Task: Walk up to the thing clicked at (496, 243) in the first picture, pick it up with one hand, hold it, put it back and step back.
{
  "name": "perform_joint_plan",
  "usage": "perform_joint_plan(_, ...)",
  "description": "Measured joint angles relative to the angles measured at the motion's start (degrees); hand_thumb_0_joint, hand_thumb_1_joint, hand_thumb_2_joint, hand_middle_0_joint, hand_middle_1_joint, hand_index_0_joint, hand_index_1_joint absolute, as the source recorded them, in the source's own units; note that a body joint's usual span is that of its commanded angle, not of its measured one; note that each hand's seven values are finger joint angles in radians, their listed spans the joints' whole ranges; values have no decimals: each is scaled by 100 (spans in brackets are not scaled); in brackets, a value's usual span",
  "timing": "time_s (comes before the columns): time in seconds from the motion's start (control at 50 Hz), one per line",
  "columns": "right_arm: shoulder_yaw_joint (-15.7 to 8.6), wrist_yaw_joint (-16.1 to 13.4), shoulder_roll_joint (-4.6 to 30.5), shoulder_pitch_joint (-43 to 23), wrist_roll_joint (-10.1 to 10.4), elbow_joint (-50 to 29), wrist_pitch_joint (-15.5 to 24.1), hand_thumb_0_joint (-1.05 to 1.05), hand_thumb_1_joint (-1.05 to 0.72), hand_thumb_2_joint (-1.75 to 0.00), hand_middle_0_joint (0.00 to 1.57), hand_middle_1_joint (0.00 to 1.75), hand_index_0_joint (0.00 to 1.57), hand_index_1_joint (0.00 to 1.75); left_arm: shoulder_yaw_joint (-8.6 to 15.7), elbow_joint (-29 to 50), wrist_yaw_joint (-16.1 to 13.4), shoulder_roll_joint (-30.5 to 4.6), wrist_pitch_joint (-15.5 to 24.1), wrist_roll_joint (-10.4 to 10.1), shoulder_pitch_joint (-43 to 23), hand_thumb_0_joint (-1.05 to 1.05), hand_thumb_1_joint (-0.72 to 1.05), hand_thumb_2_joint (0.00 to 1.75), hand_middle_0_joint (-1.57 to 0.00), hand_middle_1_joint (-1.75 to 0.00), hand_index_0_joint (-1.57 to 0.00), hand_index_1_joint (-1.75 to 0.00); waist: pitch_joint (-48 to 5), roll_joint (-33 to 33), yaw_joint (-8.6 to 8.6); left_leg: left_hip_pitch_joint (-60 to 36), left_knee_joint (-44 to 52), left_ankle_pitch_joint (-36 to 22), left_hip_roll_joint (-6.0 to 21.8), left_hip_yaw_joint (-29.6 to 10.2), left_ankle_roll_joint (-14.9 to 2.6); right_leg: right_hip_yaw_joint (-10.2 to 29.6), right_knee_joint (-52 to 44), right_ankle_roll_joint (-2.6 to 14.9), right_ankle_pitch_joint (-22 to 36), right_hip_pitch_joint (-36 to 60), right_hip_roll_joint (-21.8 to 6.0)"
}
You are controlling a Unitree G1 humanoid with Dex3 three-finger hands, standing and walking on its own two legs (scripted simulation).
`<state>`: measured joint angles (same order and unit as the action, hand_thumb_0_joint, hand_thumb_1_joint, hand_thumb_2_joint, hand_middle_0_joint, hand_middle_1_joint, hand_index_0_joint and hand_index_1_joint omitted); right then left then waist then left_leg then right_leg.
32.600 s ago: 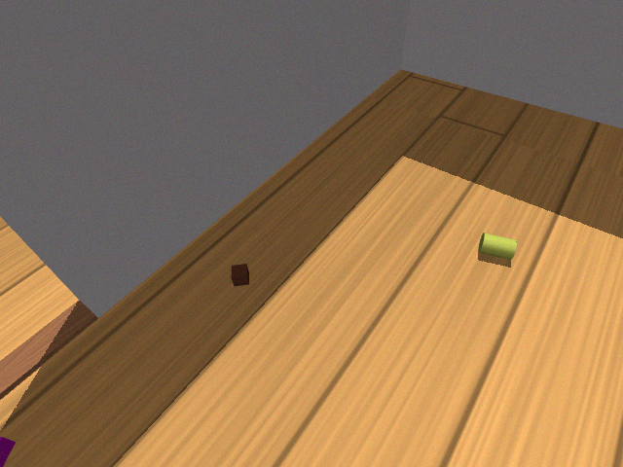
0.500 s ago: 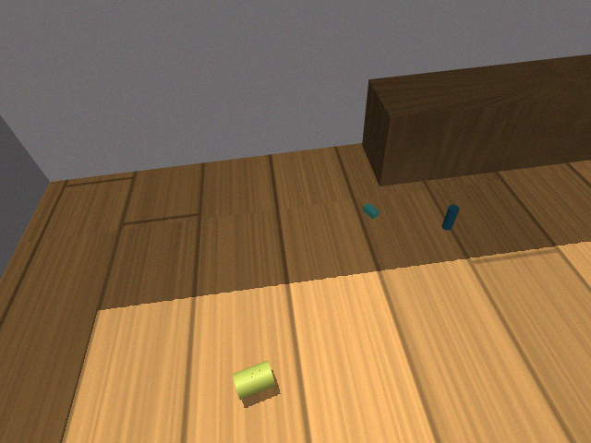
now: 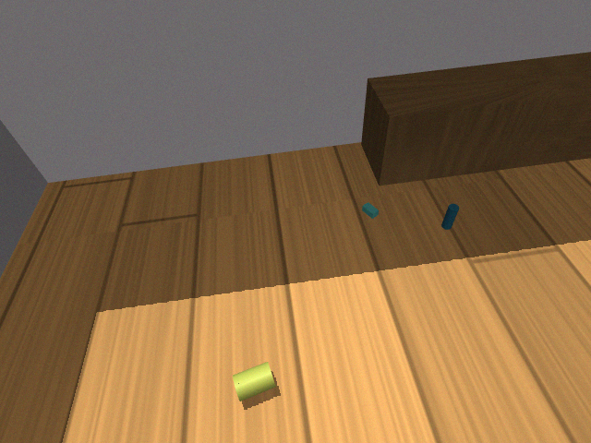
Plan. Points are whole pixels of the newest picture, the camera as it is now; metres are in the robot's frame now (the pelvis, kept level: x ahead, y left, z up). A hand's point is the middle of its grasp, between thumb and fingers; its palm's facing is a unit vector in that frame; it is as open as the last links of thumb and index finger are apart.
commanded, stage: stand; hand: left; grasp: from above
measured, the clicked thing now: (254, 381) +0.45 +0.21 -0.74
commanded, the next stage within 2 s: step back in 0.52 s
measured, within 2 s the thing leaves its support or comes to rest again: neither
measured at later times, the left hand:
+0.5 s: hand out of the picture +0.07 +0.25 -0.16, palm faces +0.00 -0.94 -0.33, open 7.4 cm
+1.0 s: hand out of the picture +0.07 +0.30 -0.18, palm faces -0.05 -0.93 -0.36, open 7.4 cm
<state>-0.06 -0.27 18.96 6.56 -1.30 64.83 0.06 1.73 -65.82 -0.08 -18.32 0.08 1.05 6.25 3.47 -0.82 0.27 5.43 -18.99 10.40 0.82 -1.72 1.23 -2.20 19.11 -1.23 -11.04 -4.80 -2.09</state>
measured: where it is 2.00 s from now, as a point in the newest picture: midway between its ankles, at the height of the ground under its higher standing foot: outside the picture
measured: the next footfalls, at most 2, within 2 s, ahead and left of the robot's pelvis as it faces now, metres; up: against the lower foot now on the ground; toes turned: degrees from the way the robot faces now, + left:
right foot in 1.22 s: -0.11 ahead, -0.09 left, +0.00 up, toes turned -2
left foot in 1.62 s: -0.20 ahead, +0.15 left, +0.00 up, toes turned -3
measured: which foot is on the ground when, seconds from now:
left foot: down 0.00-1.00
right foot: down 0.00-0.80, up 0.82-1.00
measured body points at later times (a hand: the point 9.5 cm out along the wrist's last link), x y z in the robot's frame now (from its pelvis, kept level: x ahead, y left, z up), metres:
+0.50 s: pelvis +0.00 +0.00 +0.00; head +0.01 -0.01 +0.45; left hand +0.07 +0.30 -0.13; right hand +0.07 -0.30 -0.14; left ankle +0.00 +0.13 -0.75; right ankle +0.00 -0.13 -0.75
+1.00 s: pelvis -0.07 +0.04 -0.02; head +0.01 +0.06 +0.42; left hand +0.07 +0.35 -0.15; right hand -0.02 -0.28 -0.13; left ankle -0.05 +0.13 -0.75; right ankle -0.10 -0.10 -0.67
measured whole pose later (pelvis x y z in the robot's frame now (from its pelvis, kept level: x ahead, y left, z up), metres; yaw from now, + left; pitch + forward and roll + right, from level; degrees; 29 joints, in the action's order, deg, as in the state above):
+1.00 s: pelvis -0.07 +0.04 -0.02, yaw -1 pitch -1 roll -1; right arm -2.5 -0.4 20.3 8.3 -2.1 53.9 -2.2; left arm 3.6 -51.8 -1.5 -22.7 -3.4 0.3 2.0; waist 11.6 2.4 -1.4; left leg 17.1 -33.4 15.5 -1.6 0.6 -3.3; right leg 8.1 64.6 1.1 -29.5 -26.3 6.2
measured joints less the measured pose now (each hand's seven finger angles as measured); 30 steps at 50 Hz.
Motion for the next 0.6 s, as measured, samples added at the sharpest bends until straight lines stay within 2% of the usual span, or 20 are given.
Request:
perform_joint_plan(0.52, 14, 32, 50, 19, 14, -18, 2, 0, -91, -90, 20, 30, 20, 30, -39, 60, 29, -45, 27, -23, 33, 0, 91, 90, -21, -30, -20, -30, -12, 29, -18, -11, 21, 1, 23, 12, 15, 11, -12, 17, 1, -1, 22)
perform_joint_plan(0.6, -41, 90, 132, -130, 109, -209, -100, 0, -91, -90, 20, 30, 20, 30, 90, 277, 12, -96, -12, -116, -56, 0, 90, 90, -21, -30, -20, -30, 208, -5, -67, 390, -493, 155, 39, -30, -7, -16, 358, 40, -92, -322, 42)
